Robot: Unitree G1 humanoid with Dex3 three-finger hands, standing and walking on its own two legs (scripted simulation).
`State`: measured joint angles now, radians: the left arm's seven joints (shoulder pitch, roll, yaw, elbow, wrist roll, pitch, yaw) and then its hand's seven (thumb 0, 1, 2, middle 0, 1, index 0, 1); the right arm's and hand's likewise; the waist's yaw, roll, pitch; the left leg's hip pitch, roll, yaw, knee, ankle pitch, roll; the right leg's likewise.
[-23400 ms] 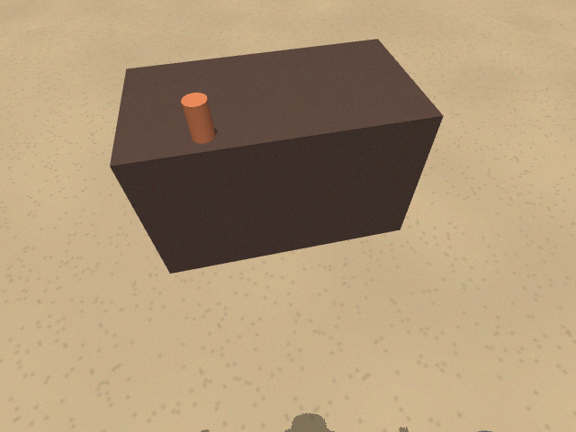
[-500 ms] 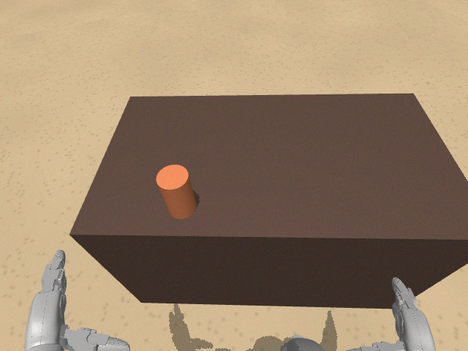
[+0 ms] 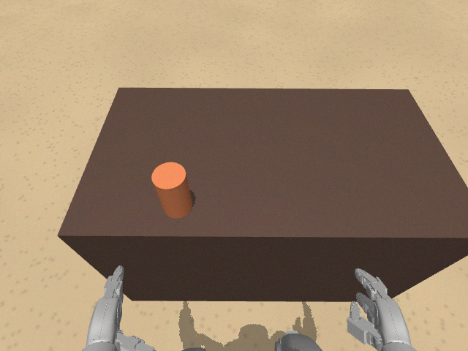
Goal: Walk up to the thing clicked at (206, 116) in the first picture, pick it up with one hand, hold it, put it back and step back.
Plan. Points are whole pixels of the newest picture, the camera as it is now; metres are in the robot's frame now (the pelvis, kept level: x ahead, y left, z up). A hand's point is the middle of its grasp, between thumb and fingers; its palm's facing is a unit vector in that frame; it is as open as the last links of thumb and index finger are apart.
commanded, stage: home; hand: left
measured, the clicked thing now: (173, 191) +0.45 +0.16 -0.07
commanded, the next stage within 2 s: none
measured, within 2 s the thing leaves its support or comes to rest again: neither
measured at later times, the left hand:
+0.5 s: hand (139, 325) +0.17 +0.18 -0.06, palm faces +0.12 -0.95 -0.27, open 17.7 cm
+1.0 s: hand (141, 331) +0.16 +0.18 -0.07, palm faces +0.12 -0.95 -0.28, open 17.7 cm
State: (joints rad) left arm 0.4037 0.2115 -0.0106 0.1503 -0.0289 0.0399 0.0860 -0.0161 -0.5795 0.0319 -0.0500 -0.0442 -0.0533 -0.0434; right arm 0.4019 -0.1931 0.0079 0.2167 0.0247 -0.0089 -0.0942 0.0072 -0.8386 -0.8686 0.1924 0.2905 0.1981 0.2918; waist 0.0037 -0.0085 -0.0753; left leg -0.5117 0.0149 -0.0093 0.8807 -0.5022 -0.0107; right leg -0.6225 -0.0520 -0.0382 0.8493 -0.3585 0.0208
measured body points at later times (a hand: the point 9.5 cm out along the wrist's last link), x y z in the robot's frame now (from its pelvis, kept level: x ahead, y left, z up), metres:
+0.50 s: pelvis +0.00 +0.00 +0.00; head +0.03 +0.01 +0.45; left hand +0.16 +0.23 -0.04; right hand +0.16 -0.24 -0.08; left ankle -0.03 +0.12 -0.70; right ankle +0.04 -0.14 -0.70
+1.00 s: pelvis +0.00 +0.00 +0.00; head +0.03 +0.00 +0.45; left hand +0.15 +0.23 -0.05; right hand +0.16 -0.24 -0.08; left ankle -0.03 +0.12 -0.70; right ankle +0.04 -0.14 -0.70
